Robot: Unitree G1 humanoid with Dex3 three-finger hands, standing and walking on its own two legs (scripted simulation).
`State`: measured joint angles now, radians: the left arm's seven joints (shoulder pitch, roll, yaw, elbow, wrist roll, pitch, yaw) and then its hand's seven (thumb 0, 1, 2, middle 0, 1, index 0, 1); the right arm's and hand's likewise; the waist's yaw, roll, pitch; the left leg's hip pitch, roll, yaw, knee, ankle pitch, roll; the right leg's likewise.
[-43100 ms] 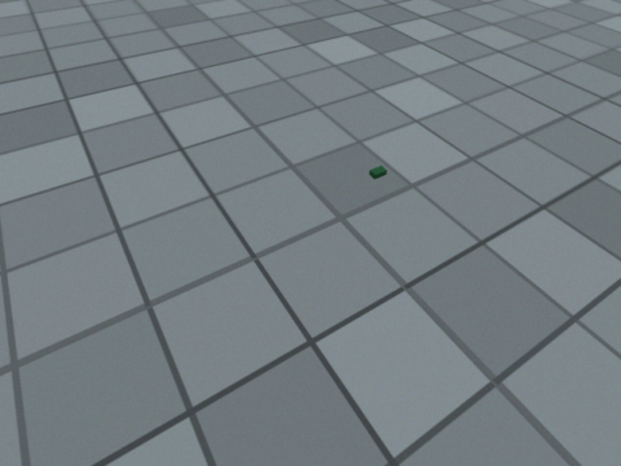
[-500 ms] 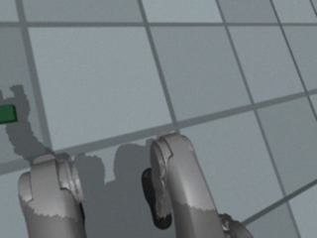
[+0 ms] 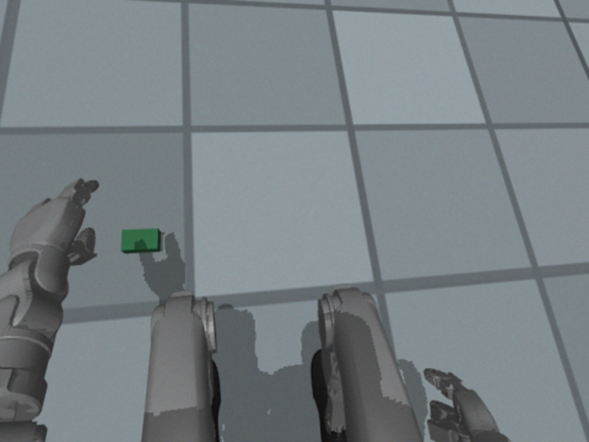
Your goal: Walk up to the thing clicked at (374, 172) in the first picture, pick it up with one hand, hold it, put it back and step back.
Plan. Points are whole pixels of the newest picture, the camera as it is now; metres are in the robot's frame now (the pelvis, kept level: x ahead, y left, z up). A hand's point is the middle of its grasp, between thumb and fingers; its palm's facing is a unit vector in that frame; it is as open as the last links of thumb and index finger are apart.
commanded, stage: home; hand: left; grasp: from above
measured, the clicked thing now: (141, 240) +0.47 +0.29 -0.42
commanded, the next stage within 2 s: none
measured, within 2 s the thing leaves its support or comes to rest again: neither
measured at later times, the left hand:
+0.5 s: hand (28, 334) +0.26 +0.22 +0.10, palm faces +0.06 -0.94 -0.33, open 7.4 cm
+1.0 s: hand out of the picture +0.22 +0.20 +0.24, palm faces +0.18 -0.96 -0.20, open 7.4 cm
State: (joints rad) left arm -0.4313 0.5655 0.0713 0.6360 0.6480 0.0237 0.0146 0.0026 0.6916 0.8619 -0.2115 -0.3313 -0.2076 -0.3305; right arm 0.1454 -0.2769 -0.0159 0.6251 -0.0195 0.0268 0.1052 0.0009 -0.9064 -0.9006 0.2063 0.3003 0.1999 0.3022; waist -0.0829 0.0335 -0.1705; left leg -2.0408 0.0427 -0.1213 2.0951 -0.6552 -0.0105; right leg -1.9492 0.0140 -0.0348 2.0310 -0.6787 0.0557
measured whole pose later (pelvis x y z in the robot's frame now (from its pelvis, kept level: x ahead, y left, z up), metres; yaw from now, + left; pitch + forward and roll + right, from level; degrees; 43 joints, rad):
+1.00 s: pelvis +0.09 +0.00 +0.28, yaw +7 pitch +11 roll -3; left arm 0.52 0.22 0.03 -0.15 -0.06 0.47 0.03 0.01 0.90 0.90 -0.20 -0.30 -0.20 -0.30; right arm 0.29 -0.22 0.03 0.50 0.01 -0.21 -0.18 0.01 -0.90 -0.90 0.21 0.30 0.20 0.30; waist -0.04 0.05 -0.19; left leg -0.72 0.04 -0.06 1.02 -0.49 -0.02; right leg -0.64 -0.02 -0.05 0.95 -0.50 0.03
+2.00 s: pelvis +0.08 +0.00 +0.28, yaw +7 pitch +10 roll -3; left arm 0.50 0.22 0.03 -0.14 -0.05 0.46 0.02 0.01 0.90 0.90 -0.20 -0.30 -0.20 -0.30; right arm 0.29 -0.21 0.03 0.53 0.00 -0.23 -0.18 0.01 -0.90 -0.90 0.21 0.30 0.20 0.30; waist -0.03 0.04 -0.16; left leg -0.71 0.04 -0.05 1.02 -0.49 -0.02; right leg -0.63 -0.02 -0.04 0.95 -0.49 0.04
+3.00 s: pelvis +0.08 +0.00 +0.29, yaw +7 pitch +7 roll -2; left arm 0.42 0.24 0.00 0.01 -0.01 0.34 0.03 0.01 0.90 0.90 -0.20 -0.30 -0.20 -0.30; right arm 0.25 -0.22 0.01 0.58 -0.05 -0.19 -0.14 0.01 -0.90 -0.90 0.21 0.30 0.20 0.30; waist -0.02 0.03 -0.10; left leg -0.65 0.03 -0.05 1.00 -0.48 -0.01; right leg -0.58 -0.03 -0.04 0.95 -0.49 0.03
